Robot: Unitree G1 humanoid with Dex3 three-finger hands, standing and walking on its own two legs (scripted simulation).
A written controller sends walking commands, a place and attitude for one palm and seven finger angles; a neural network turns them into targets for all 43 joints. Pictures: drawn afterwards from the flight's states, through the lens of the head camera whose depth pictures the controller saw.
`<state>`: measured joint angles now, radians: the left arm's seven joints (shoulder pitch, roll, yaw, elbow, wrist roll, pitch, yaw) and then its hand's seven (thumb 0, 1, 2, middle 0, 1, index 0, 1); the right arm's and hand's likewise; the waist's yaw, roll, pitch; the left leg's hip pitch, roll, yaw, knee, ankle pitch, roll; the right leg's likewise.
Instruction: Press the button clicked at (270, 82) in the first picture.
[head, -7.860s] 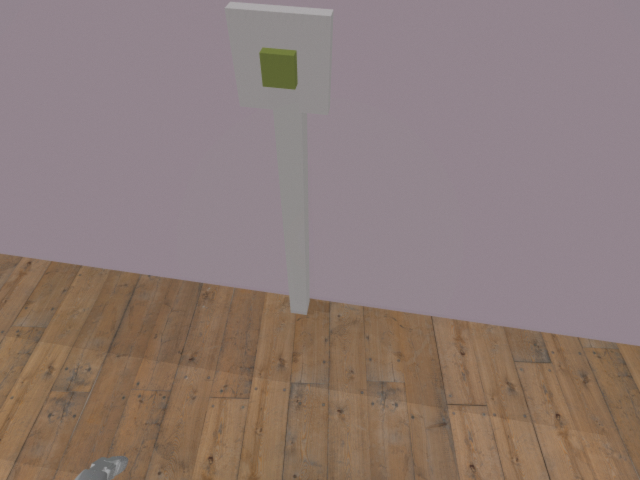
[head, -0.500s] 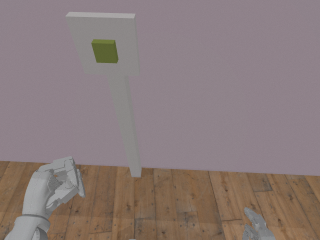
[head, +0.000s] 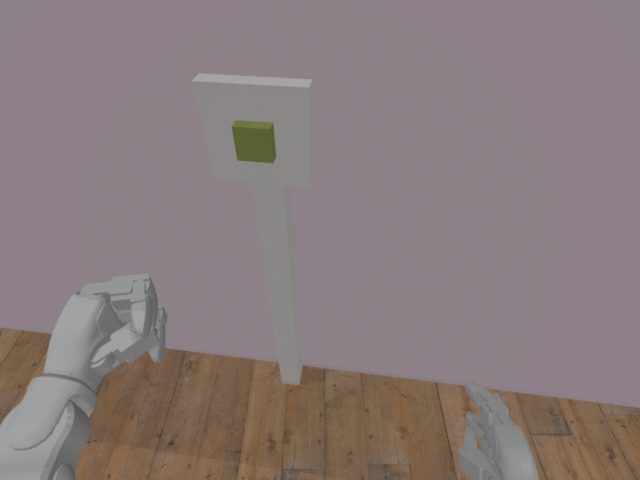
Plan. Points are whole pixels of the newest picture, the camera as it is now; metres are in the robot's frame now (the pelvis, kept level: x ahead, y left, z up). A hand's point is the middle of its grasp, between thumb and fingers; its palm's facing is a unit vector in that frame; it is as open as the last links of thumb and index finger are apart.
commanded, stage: raise the hand and make a fist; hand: left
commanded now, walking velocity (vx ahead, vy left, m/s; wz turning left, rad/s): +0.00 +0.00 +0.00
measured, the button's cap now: (255, 140) +0.56 +0.17 +0.16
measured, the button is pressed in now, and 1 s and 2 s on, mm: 0 0 0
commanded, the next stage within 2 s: aim a knuckle at the button in 0.58 s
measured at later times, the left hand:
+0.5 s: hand (165, 316) +0.23 +0.19 +0.16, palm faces +0.03 -1.00 -0.06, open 3.1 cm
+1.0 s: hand (198, 272) +0.29 +0.18 +0.16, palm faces +0.01 -1.00 -0.04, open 3.1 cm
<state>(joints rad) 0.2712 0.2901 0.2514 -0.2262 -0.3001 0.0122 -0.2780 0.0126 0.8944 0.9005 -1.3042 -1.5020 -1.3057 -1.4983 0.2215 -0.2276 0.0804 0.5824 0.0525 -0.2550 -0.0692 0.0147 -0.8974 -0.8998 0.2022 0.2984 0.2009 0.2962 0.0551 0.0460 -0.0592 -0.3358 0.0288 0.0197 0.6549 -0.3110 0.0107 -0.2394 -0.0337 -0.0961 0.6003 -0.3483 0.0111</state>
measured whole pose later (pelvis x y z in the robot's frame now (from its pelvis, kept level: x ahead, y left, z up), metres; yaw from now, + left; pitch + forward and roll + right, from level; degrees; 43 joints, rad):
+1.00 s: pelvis -0.01 -0.02 +0.01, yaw -1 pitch -2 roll +0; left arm -0.06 0.29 0.24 0.03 -0.27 0.09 -0.24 0.01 0.89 0.90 -1.31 -1.50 -1.31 -1.50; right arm 0.20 -0.24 0.07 0.66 0.07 -0.26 -0.11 0.02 -0.90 -0.90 0.20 0.30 0.20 0.30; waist 0.04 0.05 -0.02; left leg -0.25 0.04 0.03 0.54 -0.25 -0.01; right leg -0.18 -0.02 -0.09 0.53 -0.31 -0.01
